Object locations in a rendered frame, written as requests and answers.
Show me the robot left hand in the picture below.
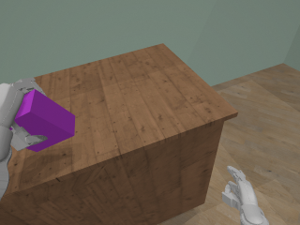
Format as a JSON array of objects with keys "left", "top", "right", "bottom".
[{"left": 0, "top": 77, "right": 48, "bottom": 151}]

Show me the robot left forearm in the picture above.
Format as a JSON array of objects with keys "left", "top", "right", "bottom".
[{"left": 0, "top": 126, "right": 13, "bottom": 201}]

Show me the robot right forearm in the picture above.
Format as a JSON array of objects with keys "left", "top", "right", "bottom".
[{"left": 239, "top": 203, "right": 269, "bottom": 225}]

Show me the robot right hand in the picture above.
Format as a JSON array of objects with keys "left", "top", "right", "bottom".
[{"left": 221, "top": 165, "right": 259, "bottom": 211}]

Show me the sponge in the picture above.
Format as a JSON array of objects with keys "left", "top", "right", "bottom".
[{"left": 10, "top": 89, "right": 75, "bottom": 152}]

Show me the table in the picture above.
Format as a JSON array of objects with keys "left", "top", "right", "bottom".
[{"left": 0, "top": 43, "right": 238, "bottom": 225}]

